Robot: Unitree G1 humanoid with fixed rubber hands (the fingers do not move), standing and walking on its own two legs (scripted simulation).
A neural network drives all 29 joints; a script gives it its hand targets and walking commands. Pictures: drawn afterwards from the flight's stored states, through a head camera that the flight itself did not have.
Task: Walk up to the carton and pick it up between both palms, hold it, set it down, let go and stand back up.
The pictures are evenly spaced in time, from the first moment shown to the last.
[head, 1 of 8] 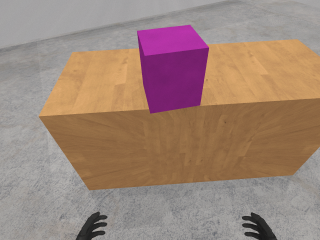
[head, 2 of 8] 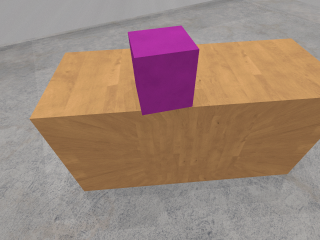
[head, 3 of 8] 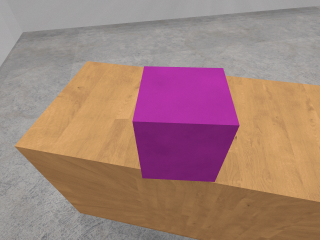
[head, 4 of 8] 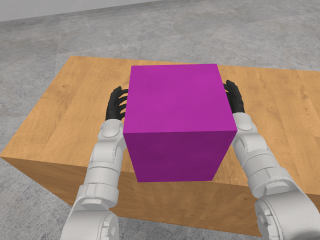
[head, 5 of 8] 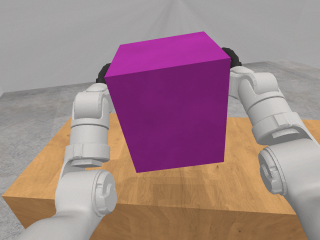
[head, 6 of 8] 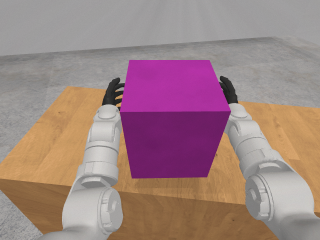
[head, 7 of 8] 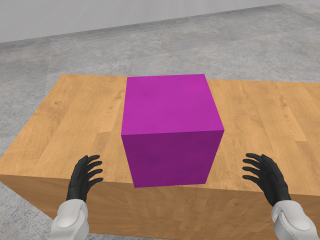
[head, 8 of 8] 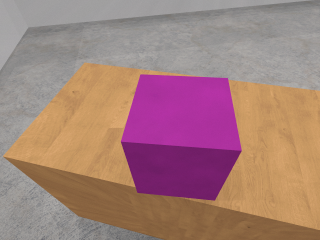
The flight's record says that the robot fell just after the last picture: no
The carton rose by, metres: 0.22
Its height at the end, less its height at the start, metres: +0.00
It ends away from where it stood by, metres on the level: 0.02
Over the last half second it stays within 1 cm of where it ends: yes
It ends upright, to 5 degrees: yes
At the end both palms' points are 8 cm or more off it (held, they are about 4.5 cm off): yes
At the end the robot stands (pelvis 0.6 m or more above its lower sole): yes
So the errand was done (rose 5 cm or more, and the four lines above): yes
